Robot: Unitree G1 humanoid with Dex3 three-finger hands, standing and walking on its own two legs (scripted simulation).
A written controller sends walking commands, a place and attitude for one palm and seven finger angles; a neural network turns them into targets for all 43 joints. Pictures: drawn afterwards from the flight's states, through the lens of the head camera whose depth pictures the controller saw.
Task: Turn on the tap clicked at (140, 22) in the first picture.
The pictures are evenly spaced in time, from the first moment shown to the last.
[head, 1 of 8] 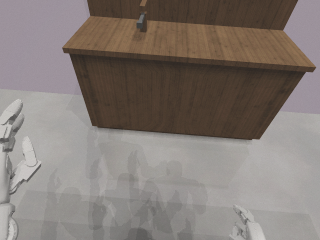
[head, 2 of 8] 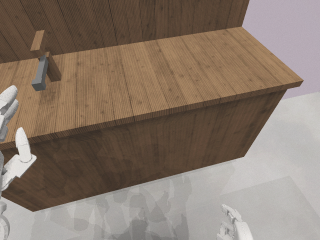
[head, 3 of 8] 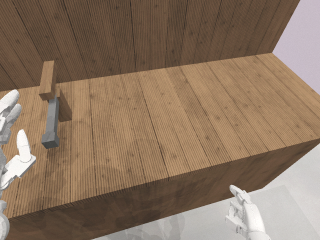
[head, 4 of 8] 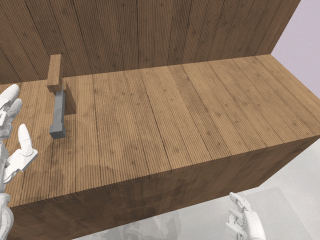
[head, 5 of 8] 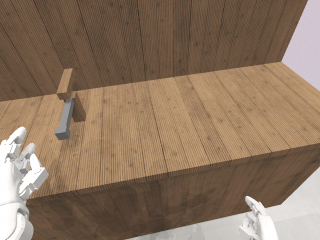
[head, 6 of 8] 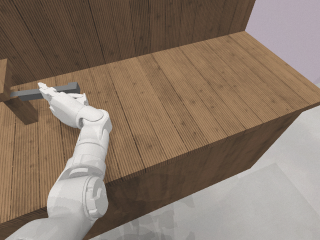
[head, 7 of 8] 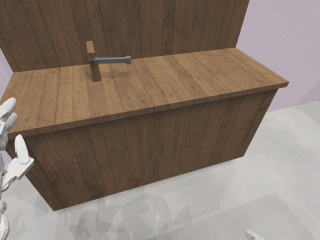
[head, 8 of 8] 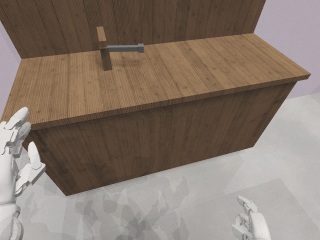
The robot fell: no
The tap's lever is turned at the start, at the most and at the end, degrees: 0 79 79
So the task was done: yes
